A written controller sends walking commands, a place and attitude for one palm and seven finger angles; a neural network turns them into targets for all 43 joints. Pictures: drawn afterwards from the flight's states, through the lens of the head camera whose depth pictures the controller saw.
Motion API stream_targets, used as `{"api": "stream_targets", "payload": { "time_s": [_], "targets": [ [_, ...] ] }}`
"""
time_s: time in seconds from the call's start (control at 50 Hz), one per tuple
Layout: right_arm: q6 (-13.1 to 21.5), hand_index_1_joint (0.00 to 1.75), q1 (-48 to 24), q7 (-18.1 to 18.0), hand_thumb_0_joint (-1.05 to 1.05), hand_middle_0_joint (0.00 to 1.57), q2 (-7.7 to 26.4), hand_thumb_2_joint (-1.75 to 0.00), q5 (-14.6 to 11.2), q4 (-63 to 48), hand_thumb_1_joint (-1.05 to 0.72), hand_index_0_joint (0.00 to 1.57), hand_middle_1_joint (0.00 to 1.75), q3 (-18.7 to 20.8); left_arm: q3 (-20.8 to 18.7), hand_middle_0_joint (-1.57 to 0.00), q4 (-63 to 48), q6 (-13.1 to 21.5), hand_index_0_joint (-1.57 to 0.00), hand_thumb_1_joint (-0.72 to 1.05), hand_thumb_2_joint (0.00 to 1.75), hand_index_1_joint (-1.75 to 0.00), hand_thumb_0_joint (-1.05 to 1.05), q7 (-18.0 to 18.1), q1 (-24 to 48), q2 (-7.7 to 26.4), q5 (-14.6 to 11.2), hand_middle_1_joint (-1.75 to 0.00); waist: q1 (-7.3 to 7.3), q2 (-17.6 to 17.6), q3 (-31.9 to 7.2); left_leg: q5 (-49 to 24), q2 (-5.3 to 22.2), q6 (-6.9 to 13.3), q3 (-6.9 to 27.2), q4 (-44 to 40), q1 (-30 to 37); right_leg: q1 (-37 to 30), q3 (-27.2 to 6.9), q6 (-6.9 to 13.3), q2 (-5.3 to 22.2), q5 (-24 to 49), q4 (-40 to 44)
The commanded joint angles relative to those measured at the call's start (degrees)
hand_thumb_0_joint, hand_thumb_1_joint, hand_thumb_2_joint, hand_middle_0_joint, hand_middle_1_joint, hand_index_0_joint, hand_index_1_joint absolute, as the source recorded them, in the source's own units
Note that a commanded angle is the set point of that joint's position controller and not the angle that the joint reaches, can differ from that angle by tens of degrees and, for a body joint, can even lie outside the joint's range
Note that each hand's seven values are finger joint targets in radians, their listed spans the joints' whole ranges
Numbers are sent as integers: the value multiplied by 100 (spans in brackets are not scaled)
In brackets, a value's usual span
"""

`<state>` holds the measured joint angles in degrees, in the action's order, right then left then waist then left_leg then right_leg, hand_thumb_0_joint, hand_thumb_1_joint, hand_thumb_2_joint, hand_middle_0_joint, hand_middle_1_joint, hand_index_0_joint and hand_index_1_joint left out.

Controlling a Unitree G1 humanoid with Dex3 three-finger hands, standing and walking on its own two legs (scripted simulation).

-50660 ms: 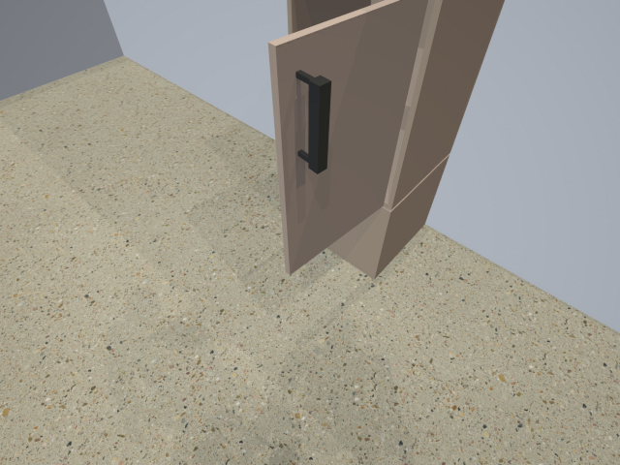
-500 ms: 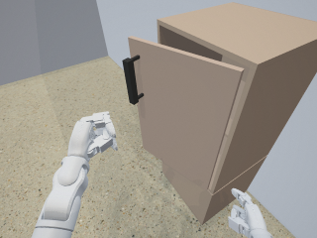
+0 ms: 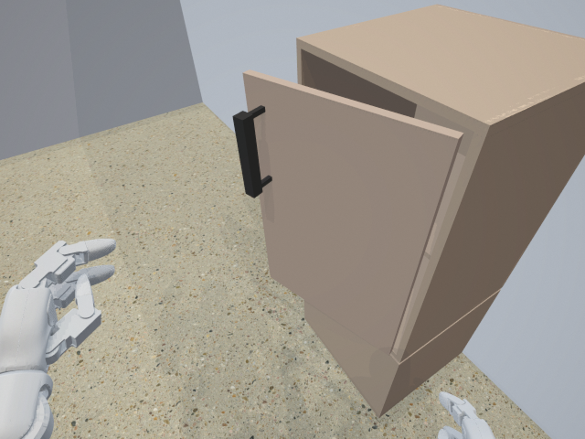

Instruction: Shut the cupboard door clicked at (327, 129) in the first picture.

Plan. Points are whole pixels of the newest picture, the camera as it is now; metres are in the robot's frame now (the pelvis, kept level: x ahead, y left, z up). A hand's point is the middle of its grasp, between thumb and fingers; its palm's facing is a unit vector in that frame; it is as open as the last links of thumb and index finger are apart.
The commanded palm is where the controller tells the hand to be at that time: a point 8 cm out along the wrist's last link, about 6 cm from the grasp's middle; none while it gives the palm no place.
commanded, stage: draw the hand back to the body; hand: left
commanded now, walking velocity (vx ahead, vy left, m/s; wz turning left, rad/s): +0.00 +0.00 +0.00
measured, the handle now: (256, 152) +0.59 +0.13 +0.10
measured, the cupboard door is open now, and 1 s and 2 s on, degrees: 18 18 18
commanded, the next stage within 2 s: step back with the hand held close in 0.46 s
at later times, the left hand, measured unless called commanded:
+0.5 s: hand (63, 317) +0.19 +0.26 +0.16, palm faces +0.43 -0.81 -0.39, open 7.4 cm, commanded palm +0.14 +0.30 +0.17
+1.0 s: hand (51, 323) +0.19 +0.28 +0.15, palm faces +0.32 -0.80 -0.50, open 7.4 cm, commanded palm +0.13 +0.32 +0.17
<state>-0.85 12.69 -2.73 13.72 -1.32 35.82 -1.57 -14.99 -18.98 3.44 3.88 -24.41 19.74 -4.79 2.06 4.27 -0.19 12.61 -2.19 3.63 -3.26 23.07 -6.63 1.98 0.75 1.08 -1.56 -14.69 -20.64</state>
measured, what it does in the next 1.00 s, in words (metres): stands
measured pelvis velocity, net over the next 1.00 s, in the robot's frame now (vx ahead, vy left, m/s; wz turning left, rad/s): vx -0.03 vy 0.02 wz -0.04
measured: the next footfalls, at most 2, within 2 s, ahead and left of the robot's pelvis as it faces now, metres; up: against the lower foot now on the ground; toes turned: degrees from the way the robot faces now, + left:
right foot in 1.72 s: -0.14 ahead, -0.10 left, +0.00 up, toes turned +6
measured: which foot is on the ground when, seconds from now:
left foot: down 0.00-1.00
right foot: down 0.00-1.00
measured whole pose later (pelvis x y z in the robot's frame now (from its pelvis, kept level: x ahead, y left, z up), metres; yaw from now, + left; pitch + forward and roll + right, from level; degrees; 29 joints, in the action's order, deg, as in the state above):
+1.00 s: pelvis -0.03 +0.02 -0.01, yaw -2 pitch +0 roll -1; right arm -3.8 10.9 -4.7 14.4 -1.9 30.4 0.7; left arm -23.0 -26.5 7.1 5.8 -31.3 26.3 -4.3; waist -0.1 1.9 -1.1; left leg 13.4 -2.1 5.5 -6.3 29.5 -16.8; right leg 13.8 -1.8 -0.7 -1.1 -15.5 -29.0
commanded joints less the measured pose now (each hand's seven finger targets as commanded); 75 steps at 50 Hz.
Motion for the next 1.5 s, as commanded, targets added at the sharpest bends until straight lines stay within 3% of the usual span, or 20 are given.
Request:
{"api": "stream_targets", "payload": {
  "time_s": [0.0,0.06,0.16,0.32,0.4,0.48,0.56,0.58,0.6,0.66,0.74,0.82,0.84,0.92,0.98,1.1,1.2,1.3,1.32,1.48],
  "targets": [
    [504,30,-919,-59,0,20,554,-90,-27,-1066,-90,20,30,237,-1141,-28,-1799,511,-28,90,90,-39,0,244,316,1317,-18,-39,159,365,-538,-1399,399,-245,522,-210,459,399,-49,28,135,1126,220],
    [561,30,-889,-83,0,20,563,-90,-44,-1032,-90,20,30,279,-1302,-20,-1650,483,-20,90,90,-30,0,270,-65,1322,-50,-30,155,170,-256,-1291,407,-232,480,-207,367,538,-72,28,124,1048,286],
    [592,30,-839,-85,0,20,676,-90,-38,-928,-90,20,30,328,-767,-20,-1182,450,-20,90,90,-30,0,250,509,834,3,-30,-19,-219,254,-705,426,-184,526,-345,331,949,-44,-10,130,523,389],
    [680,30,-846,-101,0,20,644,-90,17,-947,-90,20,30,301,-1184,-20,-1677,511,-20,90,90,-30,0,315,330,1329,20,-30,185,-16,-688,-1232,370,-188,509,-239,524,299,-108,24,150,1053,259],
    [668,30,-874,-79,0,20,547,-90,29,-942,-90,20,30,237,-1155,-20,-1628,462,-20,90,90,-30,0,308,230,1194,13,-30,161,235,-277,-1317,368,-247,491,-243,392,450,-70,43,138,1090,291],
    [609,30,-872,-72,0,20,572,-90,15,-921,-90,20,30,249,-1135,-20,-1333,427,-20,90,90,-30,0,268,281,1123,6,-30,127,-4,46,-1136,404,-243,484,-315,311,632,-48,31,114,891,372],
    [573,30,-847,-59,0,20,601,-90,13,-962,-90,20,30,298,-1046,-20,-1301,426,-20,90,90,-30,0,230,172,1020,-12,-30,134,-232,-186,-1313,435,-226,483,-314,426,534,-38,10,120,1017,314],
    [482,30,-915,-77,0,20,736,-90,-66,-1177,-90,20,30,329,-1841,-20,-1845,657,-20,90,90,-30,0,282,933,1976,38,-30,1,-43,-113,-810,551,-28,565,-27,48,869,-701,14,437,1424,456],
    [420,30,-880,-120,0,20,654,-90,-23,-1034,-90,20,30,318,-1458,-20,-1411,690,-20,90,90,-30,0,233,386,1490,18,-30,-64,-311,-203,-761,518,-22,618,132,52,933,-756,61,615,1559,443],
    [268,30,-837,-121,0,20,691,-90,-27,-1113,-90,20,30,377,-1197,-20,-1283,683,-20,90,90,-30,0,194,-103,1249,43,-30,-79,-478,-529,-1206,588,-50,554,338,93,961,-804,38,779,2159,165],
    [120,30,-788,-172,0,20,715,-90,-64,-1228,-90,20,30,439,-1312,-20,-1554,680,-20,90,90,-30,0,260,-352,1397,52,-30,-94,-171,-1080,-2164,799,-64,584,372,207,849,-662,-21,703,2509,-365],
    [-2,30,-797,-236,0,20,754,-90,-63,-1369,-90,20,30,463,-1751,-20,-1809,674,-20,90,90,-30,0,354,-507,1835,34,-30,-62,-158,-1184,-2596,896,-60,670,355,-58,746,-604,-68,571,2602,-704],
    [-39,30,-775,-236,0,20,698,-90,-85,-1410,-90,20,30,442,-1596,-20,-1843,666,-20,90,90,-30,0,345,-543,1655,24,-30,-94,-183,-1117,-2563,918,-62,686,343,-167,752,-607,-58,557,2499,-761],
    [-55,30,-743,-260,0,20,789,-90,-46,-1452,-90,20,30,488,-1854,-20,-1860,708,-20,90,90,-30,0,396,-644,1851,34,-30,-61,101,-901,-1880,1041,5,847,69,-719,764,-599,-94,402,1683,-905],
    [3,30,-667,-253,0,20,793,-90,-45,-1493,-90,20,30,472,-1699,-20,-1826,769,-20,90,90,-30,0,403,-637,1626,45,-30,-92,205,-651,-868,1141,83,987,-205,-1375,663,-590,-109,309,1058,-1053],
    [194,30,-564,-269,0,20,858,-90,-57,-1468,-90,20,30,491,-1627,-20,-1756,948,-20,90,90,-30,0,449,-349,1462,199,-30,-161,135,-275,2002,1237,278,1291,-712,-2871,199,-613,-117,229,411,-1363],
    [333,30,-496,-274,0,20,871,-90,-23,-1398,-90,20,30,510,-1645,-20,-1888,1090,-20,90,90,-30,0,482,-48,1454,304,-30,-159,15,-237,2892,1291,314,1419,-804,-3407,109,-566,-75,167,-300,-1568],
    [456,30,-454,-245,0,20,835,-90,23,-1297,-90,20,30,503,-1693,-20,-2101,1198,-20,90,90,-30,0,520,136,1490,359,-30,-163,142,-225,3146,1210,275,1397,-651,-3564,242,-688,35,177,-689,-1646],
    [490,30,-465,-233,0,20,871,-90,36,-1263,-90,20,30,540,-1937,-20,-2245,1259,-20,90,90,-30,0,536,131,1755,400,-30,-142,166,-352,3068,1181,251,1392,-567,-3417,274,-757,59,209,-724,-1559],
    [536,30,-376,-143,0,20,723,-90,85,-1071,-90,20,30,501,-1821,-20,-2037,1429,-20,90,90,-30,0,579,-126,1516,311,-30,-262,-446,-247,2340,954,54,1211,265,-2481,1864,-1414,255,586,-1061,-880]
  ]
}}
